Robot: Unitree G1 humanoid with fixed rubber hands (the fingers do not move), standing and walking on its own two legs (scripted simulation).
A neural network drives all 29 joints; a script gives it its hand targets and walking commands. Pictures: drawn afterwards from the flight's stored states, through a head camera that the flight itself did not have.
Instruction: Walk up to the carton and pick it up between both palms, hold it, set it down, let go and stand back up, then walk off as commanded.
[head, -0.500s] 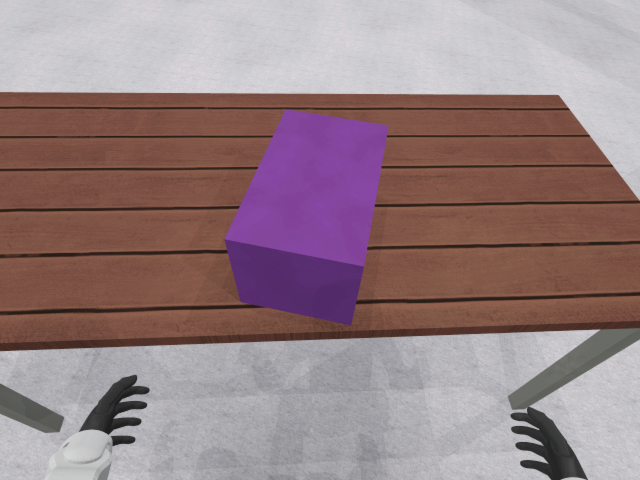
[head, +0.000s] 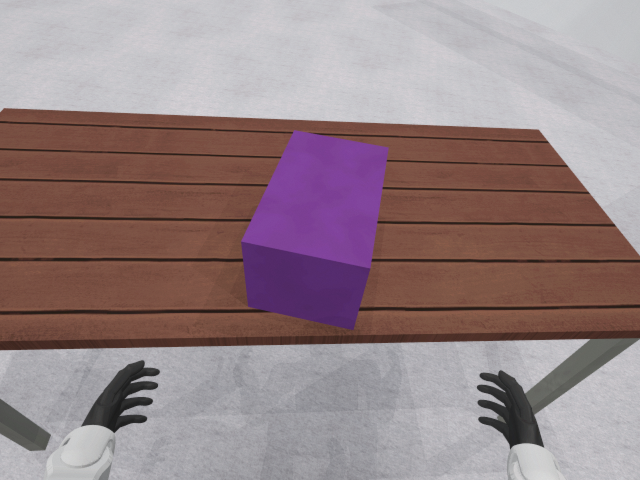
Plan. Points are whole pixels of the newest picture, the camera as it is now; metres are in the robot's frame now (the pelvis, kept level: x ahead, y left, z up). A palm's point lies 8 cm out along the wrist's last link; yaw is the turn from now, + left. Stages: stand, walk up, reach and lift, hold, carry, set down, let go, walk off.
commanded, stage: reach and lift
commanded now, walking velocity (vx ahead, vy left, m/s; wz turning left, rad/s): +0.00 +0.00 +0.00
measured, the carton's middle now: (321, 223) +0.53 +0.00 -0.02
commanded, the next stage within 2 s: none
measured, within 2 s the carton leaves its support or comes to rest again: neither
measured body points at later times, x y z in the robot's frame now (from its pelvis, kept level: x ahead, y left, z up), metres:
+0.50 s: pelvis +0.02 +0.00 +0.00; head +0.01 +0.03 +0.45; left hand +0.25 +0.25 -0.01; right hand +0.23 -0.18 +0.00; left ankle +0.03 +0.10 -0.74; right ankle +0.01 -0.16 -0.74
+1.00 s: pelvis +0.04 +0.00 +0.00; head +0.04 +0.02 +0.45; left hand +0.30 +0.24 +0.02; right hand +0.26 -0.17 +0.00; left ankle +0.03 +0.10 -0.74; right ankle +0.01 -0.16 -0.74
